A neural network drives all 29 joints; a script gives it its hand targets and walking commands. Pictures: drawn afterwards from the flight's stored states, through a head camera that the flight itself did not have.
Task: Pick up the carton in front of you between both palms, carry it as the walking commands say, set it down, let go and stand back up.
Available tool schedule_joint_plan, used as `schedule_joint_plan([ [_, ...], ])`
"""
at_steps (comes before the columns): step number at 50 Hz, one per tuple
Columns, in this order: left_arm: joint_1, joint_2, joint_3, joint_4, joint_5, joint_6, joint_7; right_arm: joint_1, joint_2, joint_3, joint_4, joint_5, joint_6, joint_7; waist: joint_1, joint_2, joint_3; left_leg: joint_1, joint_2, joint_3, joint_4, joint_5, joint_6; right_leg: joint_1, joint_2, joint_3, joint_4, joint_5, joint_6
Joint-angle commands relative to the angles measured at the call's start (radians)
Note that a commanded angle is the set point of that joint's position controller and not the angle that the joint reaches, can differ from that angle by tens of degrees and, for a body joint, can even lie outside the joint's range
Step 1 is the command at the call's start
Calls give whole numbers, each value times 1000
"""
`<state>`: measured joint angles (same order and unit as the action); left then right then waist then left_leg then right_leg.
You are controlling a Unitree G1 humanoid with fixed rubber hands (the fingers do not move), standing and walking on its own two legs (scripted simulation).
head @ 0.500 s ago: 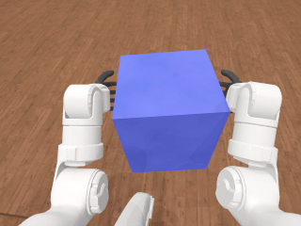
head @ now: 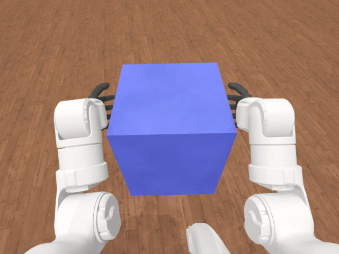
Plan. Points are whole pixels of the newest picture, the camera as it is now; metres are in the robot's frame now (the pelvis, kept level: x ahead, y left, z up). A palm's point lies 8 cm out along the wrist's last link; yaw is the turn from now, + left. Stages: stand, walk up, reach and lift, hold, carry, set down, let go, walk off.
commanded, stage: carry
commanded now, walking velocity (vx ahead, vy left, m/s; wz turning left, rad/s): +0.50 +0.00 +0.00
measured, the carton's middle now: (171, 133) +0.39 -0.03 +0.08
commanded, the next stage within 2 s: none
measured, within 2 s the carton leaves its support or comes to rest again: neither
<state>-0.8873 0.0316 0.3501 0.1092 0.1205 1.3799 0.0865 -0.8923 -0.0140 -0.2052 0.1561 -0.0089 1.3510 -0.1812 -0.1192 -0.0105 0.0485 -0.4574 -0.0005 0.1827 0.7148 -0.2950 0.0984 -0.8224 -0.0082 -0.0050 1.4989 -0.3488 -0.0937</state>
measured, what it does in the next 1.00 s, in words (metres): climbs: right foot, then left foot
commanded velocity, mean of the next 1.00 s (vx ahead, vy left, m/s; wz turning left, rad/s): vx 0.50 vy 0.00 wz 0.00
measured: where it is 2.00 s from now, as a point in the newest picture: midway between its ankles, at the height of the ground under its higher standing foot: (152, 115)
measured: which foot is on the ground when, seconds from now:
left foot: down 0.00-0.28, up 0.30-0.68, down 0.70-1.00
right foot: up 0.00-0.24, down 0.26-0.70, up 0.72-1.00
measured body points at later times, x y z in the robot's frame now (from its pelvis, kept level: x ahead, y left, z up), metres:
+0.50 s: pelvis +0.29 -0.04 +0.03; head +0.31 -0.06 +0.48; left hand +0.66 +0.13 +0.15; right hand +0.68 -0.18 +0.15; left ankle +0.33 +0.10 -0.64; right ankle +0.31 -0.12 -0.71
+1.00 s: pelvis +0.60 +0.00 +0.04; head +0.60 +0.01 +0.49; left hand +0.89 +0.16 +0.12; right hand +0.89 -0.15 +0.12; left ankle +0.52 +0.10 -0.71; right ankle +0.71 -0.13 -0.68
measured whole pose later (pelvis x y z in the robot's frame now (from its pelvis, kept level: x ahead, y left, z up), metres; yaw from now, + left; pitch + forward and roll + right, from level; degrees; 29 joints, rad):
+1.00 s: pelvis +0.60 +0.00 +0.04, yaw +1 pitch +5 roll -1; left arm -0.19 -0.14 0.13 -0.34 0.12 1.21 0.08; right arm -0.20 0.14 -0.12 -0.31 -0.10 1.20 -0.10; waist -0.01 -0.01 -0.11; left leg -0.10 0.05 0.17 0.29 -0.27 0.00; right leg -0.55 -0.08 -0.13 0.59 -0.18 0.03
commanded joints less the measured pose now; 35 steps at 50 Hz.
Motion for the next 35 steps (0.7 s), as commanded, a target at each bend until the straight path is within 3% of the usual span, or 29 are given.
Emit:
schedule_joint_plan([
  [1,-724,-979,-571,-56,-396,-17,-156,-876,1149,530,-180,490,-19,274,68,83,-569,466,266,-408,-272,218,155,-87,-88,23,-207,131,11],
  [4,-715,-984,-586,6,-414,0,-162,-774,1081,476,-68,423,7,273,50,123,-539,439,226,-271,-312,265,121,17,-85,-39,-512,245,28],
  [7,-729,-1023,-585,94,-447,6,-178,-725,1041,424,28,364,14,277,43,162,-475,437,188,-200,-327,337,79,116,-34,-118,-761,271,43],
  [9,-745,-1047,-570,149,-466,1,-188,-715,1024,391,73,344,11,280,51,187,-438,463,176,-163,-296,450,50,179,1,-164,-883,271,40],
  [11,-743,-1065,-538,212,-476,-8,-195,-704,1011,357,114,325,5,278,98,190,-450,475,158,-104,-151,708,5,336,55,-207,-1017,307,27],
  [12,-734,-1069,-520,241,-477,-15,-199,-690,1009,347,136,319,2,276,131,151,-501,411,137,-59,-13,694,-30,537,51,-207,-1064,342,16],
  [13,-707,-1073,-496,265,-479,-23,-204,-690,998,335,152,318,-3,274,160,92,-579,241,134,-60,155,416,-67,780,-90,-28,-1039,302,-10],
  [14,-730,-1045,-474,269,-470,-31,-203,-690,1023,326,173,317,-4,274,132,-127,-652,-6,48,-72,382,98,-107,990,-369,402,-1026,422,-110],
  [15,-731,-1065,-468,270,-464,-44,-200,-730,1035,314,167,311,-7,272,156,-276,-612,-268,-55,-126,525,-206,-118,1062,-396,614,-1139,384,-201],
  [16,-735,-1086,-456,228,-466,-53,-203,-748,1072,330,161,316,-13,271,155,-205,-588,-335,6,-185,589,-209,-97,1041,-384,553,-1140,315,-190],
  [17,-753,-1111,-469,187,-475,-62,-207,-754,1101,343,152,324,-22,270,154,-108,-566,-342,31,-200,585,-169,-88,989,-352,477,-1139,292,-159],
  [18,-787,-1136,-495,130,-492,-74,-211,-748,1135,361,133,336,-32,270,144,-57,-535,-329,62,-208,536,-108,-84,920,-334,394,-1160,266,-123],
  [20,-825,-1173,-535,40,-517,-94,-210,-757,1186,401,66,364,-53,264,131,-83,-542,-272,84,-196,446,-25,-91,851,-290,264,-1203,203,-78],
  [24,-732,-1188,-593,-35,-511,-115,-201,-713,1227,483,-41,391,-83,246,129,-113,-560,-250,99,-158,225,47,-123,879,-265,131,-1259,202,-89],
  [29,-520,-1189,-652,-66,-451,-137,-203,-542,1264,567,-85,378,-110,260,151,-130,-541,-118,53,-58,-148,188,-132,965,-222,-10,-1223,530,-41],
  [32,-403,-1188,-706,-127,-420,-150,-206,-450,1271,614,-135,370,-120,280,153,-160,-536,-14,25,-23,-320,249,-122,1015,-203,-59,-1151,628,-5],
  [34,-319,-1186,-745,-175,-411,-155,-209,-354,1258,633,-167,355,-124,293,132,-103,-583,293,25,21,-418,309,-100,893,-162,-134,-975,655,44],
  [35,-273,-1174,-762,-191,-407,-155,-213,-276,1245,635,-169,342,-126,299,112,-58,-621,525,126,-88,-371,288,-57,698,-152,-134,-842,527,83],
])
